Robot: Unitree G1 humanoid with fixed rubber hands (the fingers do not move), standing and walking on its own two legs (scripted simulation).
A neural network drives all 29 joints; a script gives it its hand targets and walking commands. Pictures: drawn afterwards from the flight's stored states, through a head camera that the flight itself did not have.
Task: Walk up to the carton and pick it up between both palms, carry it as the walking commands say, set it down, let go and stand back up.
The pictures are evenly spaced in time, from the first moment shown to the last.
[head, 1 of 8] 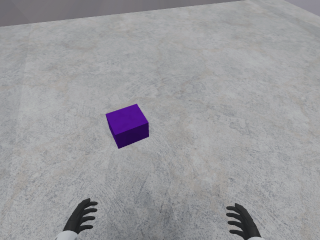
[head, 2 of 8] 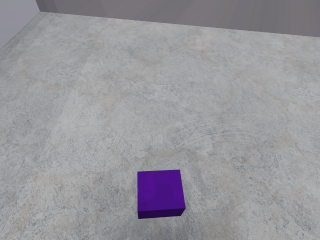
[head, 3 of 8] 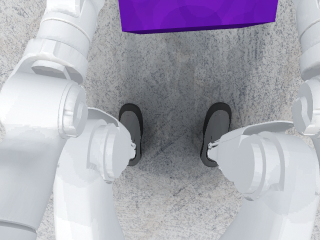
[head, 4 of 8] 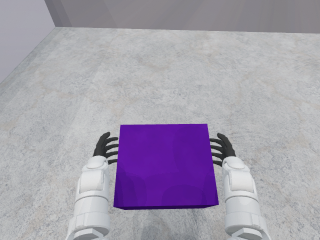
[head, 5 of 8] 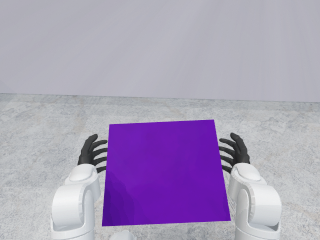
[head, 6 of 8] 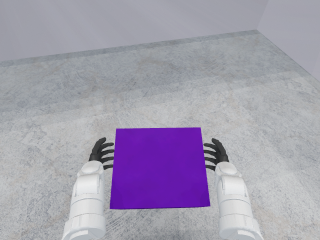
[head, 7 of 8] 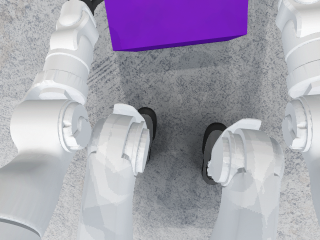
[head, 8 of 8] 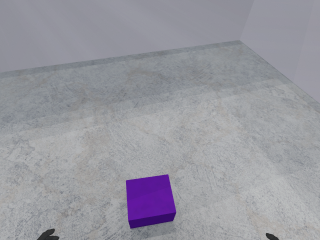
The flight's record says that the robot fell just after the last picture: no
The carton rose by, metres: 0.70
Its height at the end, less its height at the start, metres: +0.00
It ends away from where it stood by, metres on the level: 1.96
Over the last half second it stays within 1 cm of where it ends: yes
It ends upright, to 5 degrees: yes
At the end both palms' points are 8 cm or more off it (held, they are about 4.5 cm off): yes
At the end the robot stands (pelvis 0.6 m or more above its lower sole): yes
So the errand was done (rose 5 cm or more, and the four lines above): yes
